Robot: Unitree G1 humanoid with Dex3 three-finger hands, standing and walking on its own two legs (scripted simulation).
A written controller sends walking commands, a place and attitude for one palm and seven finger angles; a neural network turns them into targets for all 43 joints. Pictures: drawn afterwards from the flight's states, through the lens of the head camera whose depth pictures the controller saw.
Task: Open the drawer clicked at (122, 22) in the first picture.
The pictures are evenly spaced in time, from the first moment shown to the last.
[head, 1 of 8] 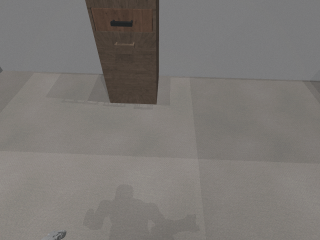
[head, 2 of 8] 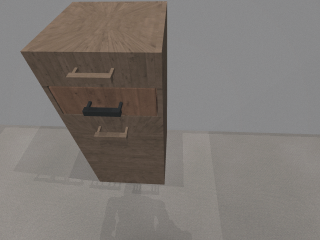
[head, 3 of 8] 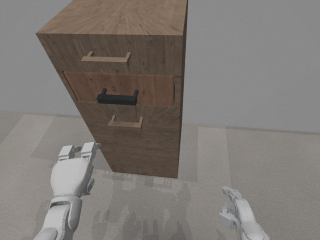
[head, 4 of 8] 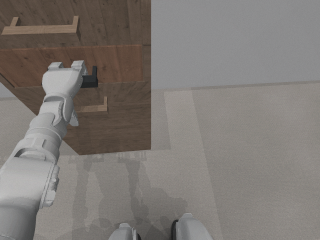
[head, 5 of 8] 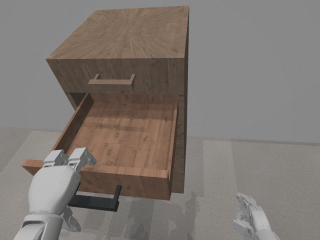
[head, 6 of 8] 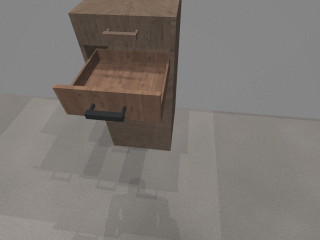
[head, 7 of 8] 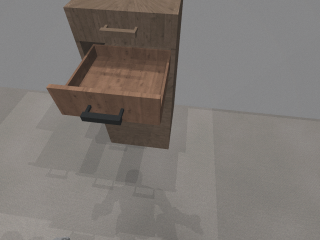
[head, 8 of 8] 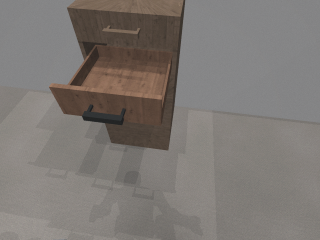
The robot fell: no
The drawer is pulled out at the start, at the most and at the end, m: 0.00 0.30 0.30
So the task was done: yes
